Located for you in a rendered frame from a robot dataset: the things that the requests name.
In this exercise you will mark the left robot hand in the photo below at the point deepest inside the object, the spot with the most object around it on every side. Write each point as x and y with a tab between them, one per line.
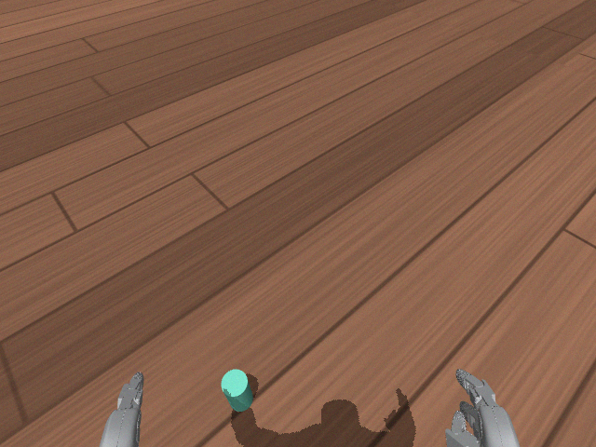
122	428

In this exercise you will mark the can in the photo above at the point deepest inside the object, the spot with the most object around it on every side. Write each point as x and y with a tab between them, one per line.
237	390

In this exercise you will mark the right robot hand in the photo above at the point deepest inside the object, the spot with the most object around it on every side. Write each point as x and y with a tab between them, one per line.
492	426

